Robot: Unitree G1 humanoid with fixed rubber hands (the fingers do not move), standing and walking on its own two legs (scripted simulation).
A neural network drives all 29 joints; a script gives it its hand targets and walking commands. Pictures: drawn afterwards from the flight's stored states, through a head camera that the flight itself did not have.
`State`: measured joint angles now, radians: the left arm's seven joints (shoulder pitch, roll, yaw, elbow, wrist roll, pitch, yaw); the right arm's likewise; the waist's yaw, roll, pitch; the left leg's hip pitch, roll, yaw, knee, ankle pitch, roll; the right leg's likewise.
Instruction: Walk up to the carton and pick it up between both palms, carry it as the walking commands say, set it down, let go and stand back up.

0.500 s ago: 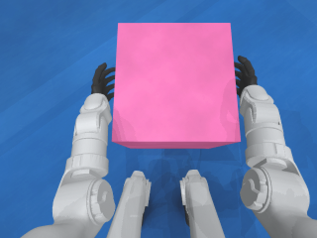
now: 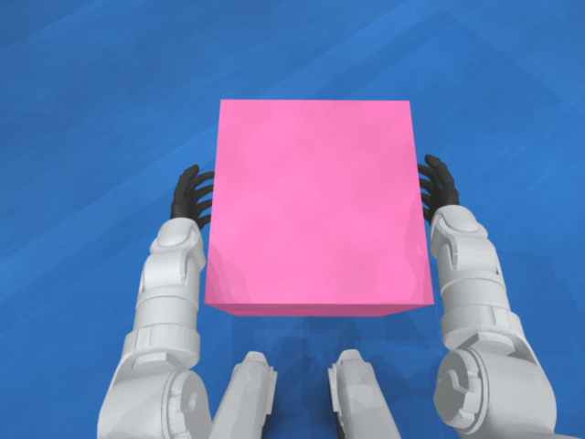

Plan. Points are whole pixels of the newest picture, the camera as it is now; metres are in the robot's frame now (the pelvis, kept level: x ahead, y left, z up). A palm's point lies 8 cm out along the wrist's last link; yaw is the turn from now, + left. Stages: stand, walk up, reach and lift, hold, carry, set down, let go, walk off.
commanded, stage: reach and lift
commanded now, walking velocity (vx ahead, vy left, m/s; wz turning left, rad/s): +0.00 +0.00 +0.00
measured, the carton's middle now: (311, 223) +0.44 -0.01 -0.13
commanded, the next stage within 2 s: none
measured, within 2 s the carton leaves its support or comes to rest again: neither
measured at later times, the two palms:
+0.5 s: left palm (162, 219) +0.39 +0.17 +0.02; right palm (463, 206) +0.41 -0.19 +0.02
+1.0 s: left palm (126, 219) +0.36 +0.17 +0.09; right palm (490, 206) +0.38 -0.18 +0.08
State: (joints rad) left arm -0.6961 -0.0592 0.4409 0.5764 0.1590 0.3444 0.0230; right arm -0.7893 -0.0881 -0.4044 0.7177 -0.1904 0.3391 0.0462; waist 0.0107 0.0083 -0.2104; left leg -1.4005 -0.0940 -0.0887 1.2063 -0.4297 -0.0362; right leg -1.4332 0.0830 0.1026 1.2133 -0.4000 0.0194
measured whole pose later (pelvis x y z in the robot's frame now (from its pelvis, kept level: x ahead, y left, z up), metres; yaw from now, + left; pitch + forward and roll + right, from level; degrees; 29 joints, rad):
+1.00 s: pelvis +0.04 +0.00 +0.11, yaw -1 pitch +16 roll +1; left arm -0.35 -0.13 0.37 0.42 0.24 0.40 -0.03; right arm -0.43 0.03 -0.38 0.53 -0.26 0.40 0.09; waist 0.02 0.02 -0.12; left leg -0.62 -0.06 -0.11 0.58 -0.24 -0.01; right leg -0.65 0.05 0.12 0.59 -0.22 0.01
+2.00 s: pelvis +0.05 +0.00 +0.14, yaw +0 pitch -6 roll +0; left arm -0.24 -0.10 0.27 0.20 0.25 0.74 -0.06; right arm -0.28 0.06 -0.28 0.28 -0.25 0.72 0.07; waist 0.01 0.01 -0.01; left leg -0.04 -0.04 -0.13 0.32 -0.18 -0.01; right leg -0.06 0.04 0.11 0.33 -0.16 0.00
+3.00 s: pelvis +0.05 +0.01 +0.14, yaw +0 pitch -5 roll +0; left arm -0.17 -0.11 0.24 0.11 0.23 0.75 -0.07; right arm -0.19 0.08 -0.26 0.15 -0.24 0.74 0.07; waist 0.01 0.00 0.01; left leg -0.03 -0.04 -0.12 0.29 -0.17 0.00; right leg -0.05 0.04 0.11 0.30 -0.15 0.00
